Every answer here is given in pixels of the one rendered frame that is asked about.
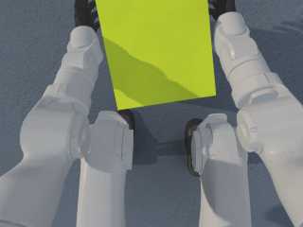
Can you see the robot right hand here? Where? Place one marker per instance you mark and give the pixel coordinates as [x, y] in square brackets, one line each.
[221, 7]

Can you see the robot right foot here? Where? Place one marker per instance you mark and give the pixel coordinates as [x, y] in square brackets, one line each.
[191, 126]

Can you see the robot left hand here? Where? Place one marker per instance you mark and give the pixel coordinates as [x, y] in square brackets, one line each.
[83, 15]

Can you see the right robot upper arm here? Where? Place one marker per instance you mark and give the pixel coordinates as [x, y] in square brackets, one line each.
[273, 129]

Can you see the left robot shin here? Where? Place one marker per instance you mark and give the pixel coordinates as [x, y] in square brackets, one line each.
[106, 115]

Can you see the left robot upper arm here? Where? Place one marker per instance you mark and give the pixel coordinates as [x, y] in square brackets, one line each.
[51, 140]

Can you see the right robot forearm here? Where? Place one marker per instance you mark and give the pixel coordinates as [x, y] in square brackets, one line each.
[246, 70]

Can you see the left robot forearm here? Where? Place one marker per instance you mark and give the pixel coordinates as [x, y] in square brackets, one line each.
[76, 78]

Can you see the carton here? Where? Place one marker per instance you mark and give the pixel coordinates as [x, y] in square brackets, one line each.
[158, 51]

